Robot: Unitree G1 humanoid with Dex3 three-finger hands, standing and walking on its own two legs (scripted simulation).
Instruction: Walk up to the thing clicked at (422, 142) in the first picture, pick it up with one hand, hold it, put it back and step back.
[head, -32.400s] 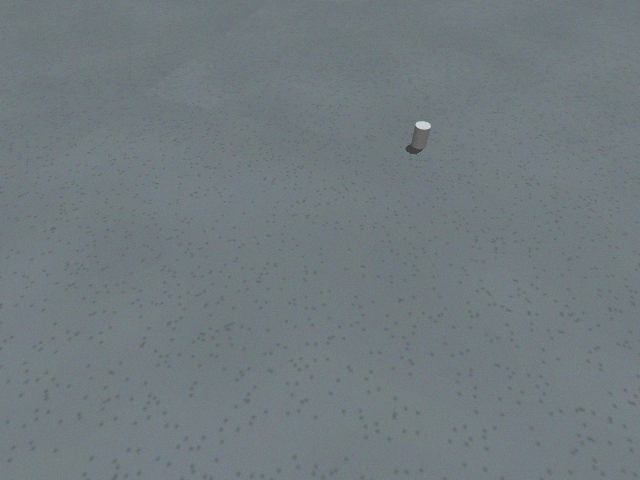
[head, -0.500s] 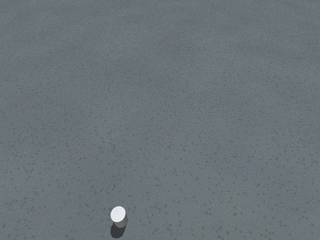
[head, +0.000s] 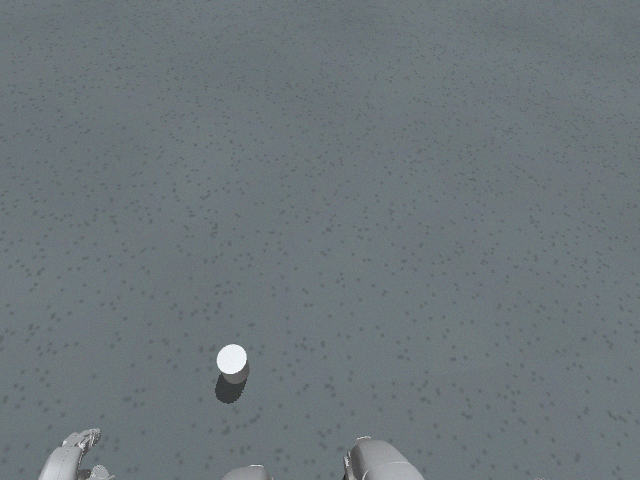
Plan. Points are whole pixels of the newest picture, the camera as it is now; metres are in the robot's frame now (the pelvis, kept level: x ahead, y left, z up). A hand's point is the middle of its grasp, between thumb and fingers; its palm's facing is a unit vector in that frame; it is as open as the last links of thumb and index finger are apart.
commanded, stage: step back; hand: left
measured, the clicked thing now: (234, 364) +0.42 +0.18 -0.70
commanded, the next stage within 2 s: none
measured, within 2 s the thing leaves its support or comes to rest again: neither
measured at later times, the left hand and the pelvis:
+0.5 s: hand out of the picture +0.03 +0.25 -0.13, palm faces -0.04 -0.91 -0.41, open 7.4 cm; pelvis -0.08 -0.01 +0.00, yaw -4 degrees
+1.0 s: hand out of the picture -0.13 +0.29 -0.15, palm faces +0.02 -0.94 -0.35, open 7.4 cm; pelvis -0.23 +0.02 +0.01, yaw -1 degrees
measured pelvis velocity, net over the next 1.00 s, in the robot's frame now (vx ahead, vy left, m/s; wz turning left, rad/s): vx -0.23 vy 0.02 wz -0.01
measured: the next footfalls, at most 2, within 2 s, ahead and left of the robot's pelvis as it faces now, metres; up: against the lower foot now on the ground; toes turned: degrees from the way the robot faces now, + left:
right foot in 0.34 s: -0.02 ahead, -0.11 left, +0.00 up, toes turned +0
left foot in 0.76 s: -0.14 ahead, +0.13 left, +0.00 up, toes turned -2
